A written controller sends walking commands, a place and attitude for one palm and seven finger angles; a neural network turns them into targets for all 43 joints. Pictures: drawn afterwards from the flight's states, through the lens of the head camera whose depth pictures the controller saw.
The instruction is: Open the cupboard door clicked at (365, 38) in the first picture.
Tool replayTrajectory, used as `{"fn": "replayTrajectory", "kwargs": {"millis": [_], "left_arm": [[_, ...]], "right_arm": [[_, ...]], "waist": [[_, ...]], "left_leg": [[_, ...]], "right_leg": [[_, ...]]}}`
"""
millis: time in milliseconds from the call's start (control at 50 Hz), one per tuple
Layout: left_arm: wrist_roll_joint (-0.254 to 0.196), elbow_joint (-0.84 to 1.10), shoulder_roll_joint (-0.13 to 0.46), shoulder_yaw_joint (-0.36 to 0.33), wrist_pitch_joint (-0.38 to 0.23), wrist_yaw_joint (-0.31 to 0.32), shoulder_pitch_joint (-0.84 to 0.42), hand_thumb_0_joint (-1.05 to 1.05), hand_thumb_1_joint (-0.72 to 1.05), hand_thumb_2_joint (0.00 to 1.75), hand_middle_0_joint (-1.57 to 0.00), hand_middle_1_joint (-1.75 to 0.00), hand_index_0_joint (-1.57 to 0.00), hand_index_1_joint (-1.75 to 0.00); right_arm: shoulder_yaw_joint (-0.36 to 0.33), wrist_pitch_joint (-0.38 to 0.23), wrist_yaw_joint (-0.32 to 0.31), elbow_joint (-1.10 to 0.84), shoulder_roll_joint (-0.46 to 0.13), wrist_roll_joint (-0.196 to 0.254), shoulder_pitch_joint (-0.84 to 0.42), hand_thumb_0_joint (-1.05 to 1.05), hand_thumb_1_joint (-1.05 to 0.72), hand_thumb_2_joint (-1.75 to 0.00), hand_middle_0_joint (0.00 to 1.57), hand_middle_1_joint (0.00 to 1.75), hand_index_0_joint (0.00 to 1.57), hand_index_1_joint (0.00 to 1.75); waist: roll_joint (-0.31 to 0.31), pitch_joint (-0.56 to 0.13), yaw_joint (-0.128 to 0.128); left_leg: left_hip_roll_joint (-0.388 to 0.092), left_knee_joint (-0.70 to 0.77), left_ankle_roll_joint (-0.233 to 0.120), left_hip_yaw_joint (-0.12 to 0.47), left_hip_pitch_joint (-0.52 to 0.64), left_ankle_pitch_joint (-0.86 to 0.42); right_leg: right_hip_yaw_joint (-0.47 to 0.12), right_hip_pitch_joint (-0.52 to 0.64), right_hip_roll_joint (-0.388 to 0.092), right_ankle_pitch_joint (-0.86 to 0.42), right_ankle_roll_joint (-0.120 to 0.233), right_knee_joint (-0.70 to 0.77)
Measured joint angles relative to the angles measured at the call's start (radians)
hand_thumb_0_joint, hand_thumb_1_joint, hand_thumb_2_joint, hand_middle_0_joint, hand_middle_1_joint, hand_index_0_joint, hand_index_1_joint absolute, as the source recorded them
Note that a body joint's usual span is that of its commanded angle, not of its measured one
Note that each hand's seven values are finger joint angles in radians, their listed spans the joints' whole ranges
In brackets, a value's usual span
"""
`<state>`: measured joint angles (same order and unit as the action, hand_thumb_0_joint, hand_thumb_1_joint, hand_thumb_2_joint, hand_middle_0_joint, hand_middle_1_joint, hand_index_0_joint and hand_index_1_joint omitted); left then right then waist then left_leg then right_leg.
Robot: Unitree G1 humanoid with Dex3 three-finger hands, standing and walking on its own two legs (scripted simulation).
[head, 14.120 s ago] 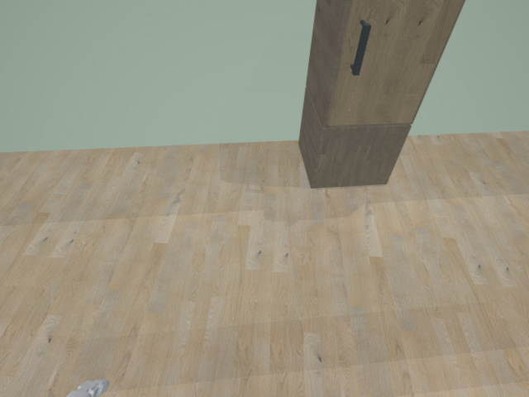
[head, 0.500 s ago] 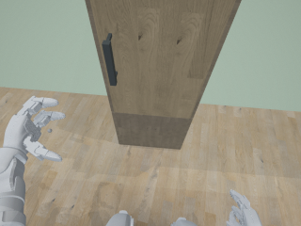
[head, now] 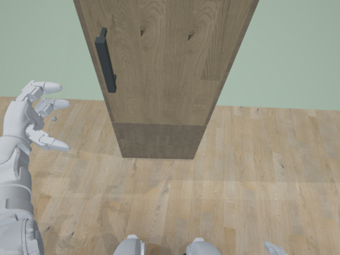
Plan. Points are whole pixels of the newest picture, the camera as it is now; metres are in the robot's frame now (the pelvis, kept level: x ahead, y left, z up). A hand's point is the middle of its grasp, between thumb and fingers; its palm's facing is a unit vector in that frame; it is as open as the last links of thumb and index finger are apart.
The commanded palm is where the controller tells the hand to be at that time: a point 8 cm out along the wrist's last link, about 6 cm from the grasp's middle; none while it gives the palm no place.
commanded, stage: move the hooked fingers beside the handle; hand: left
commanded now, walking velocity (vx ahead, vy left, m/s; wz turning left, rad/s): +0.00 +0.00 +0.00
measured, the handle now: (108, 62) +0.59 +0.18 +0.06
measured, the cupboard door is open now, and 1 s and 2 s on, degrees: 0 0 0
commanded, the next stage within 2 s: slide the fingers in behind the handle in 1.74 s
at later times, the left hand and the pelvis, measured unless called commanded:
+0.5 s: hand (71, 90) +0.48 +0.25 +0.07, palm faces +0.00 -1.00 -0.01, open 14.0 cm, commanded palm +0.47 +0.29 +0.07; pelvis +0.00 +0.00 -0.01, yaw -1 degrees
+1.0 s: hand (82, 66) +0.56 +0.24 +0.07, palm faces +0.01 -1.00 -0.02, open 14.0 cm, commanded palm +0.54 +0.28 +0.06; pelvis +0.00 +0.01 -0.02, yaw -3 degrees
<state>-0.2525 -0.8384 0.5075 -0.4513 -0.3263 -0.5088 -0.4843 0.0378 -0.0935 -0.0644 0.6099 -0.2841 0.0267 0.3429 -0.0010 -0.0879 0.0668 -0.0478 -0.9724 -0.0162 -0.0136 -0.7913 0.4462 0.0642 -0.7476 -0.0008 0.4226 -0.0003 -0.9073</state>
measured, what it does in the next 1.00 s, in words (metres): stands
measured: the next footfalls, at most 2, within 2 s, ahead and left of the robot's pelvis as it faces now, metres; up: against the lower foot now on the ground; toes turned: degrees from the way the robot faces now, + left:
none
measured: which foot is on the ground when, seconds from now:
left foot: down 0.00-1.00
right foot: down 0.00-1.00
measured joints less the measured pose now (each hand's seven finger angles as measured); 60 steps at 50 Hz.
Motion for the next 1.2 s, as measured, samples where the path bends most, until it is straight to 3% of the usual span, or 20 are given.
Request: {"fn": "replayTrajectory", "kwargs": {"millis": [320, 460, 640, 900, 1080, 1200], "left_arm": [[0.091, -0.202, 0.062, -0.014, -0.022, 0.072, -0.216, -0.02, -0.50, 0.30, -0.30, -1.20, -0.30, -1.20], [0.110, -0.282, 0.093, -0.018, -0.038, 0.080, -0.304, -0.02, -0.50, 0.30, -0.30, -1.20, -0.30, -1.20], [0.158, -0.365, 0.167, -0.023, -0.029, 0.102, -0.436, -0.02, -0.50, 0.30, -0.30, -1.20, -0.30, -1.20], [0.210, -0.442, 0.257, -0.058, 0.006, 0.122, -0.555, -0.02, -0.50, 0.30, -0.30, -1.20, -0.30, -1.20], [0.221, -0.460, 0.313, -0.077, 0.022, 0.101, -0.584, -0.02, -0.49, 0.30, -0.30, -1.20, -0.30, -1.20], [0.203, -0.405, 0.289, -0.092, 0.014, 0.085, -0.523, -0.02, -0.49, 0.30, -0.30, -1.20, -0.30, -1.20]], "right_arm": [[0.006, 0.069, 0.024, -0.005, 0.010, -0.017, 0.011, 0.01, -0.90, -0.90, 0.21, 0.30, 0.21, 0.30], [0.010, 0.100, 0.025, 0.016, 0.006, -0.020, 0.029, 0.01, -0.90, -0.90, 0.21, 0.30, 0.21, 0.30], [0.015, 0.119, 0.024, 0.019, -0.005, -0.033, 0.046, 0.01, -0.90, -0.90, 0.21, 0.30, 0.21, 0.30], [0.033, 0.161, 0.038, -0.001, -0.002, -0.047, 0.078, 0.01, -0.90, -0.90, 0.21, 0.30, 0.21, 0.30], [0.044, 0.181, 0.045, -0.017, 0.004, -0.049, 0.090, 0.00, -0.90, -0.90, 0.21, 0.30, 0.21, 0.30], [0.039, 0.192, 0.052, -0.019, 0.007, -0.051, 0.098, 0.00, -0.90, -0.90, 0.21, 0.30, 0.21, 0.30]], "waist": [[0.004, -0.006, 0.048], [0.004, 0.003, 0.067], [0.006, 0.010, 0.114], [0.018, 0.013, 0.162], [0.021, 0.017, 0.177], [0.017, 0.014, 0.160]], "left_leg": [[-0.007, -0.030, -0.007, -0.014, -0.071, 0.008], [-0.010, -0.046, -0.008, -0.008, -0.105, 0.010], [-0.016, -0.075, -0.006, 0.002, -0.176, 0.011], [-0.030, -0.093, -0.008, 0.000, -0.231, 0.023], [-0.037, -0.103, -0.011, 0.000, -0.258, 0.030], [-0.038, -0.096, -0.014, -0.004, -0.249, 0.033]], "right_leg": [[-0.015, -0.075, 0.006, -0.003, -0.007, -0.023], [-0.011, -0.105, 0.009, -0.003, -0.007, -0.034], [-0.002, -0.169, 0.015, -0.005, -0.005, -0.052], [-0.005, -0.222, 0.029, -0.006, -0.007, -0.056], [-0.007, -0.246, 0.036, -0.008, -0.009, -0.053], [-0.011, -0.235, 0.037, -0.009, -0.013, -0.040]]}}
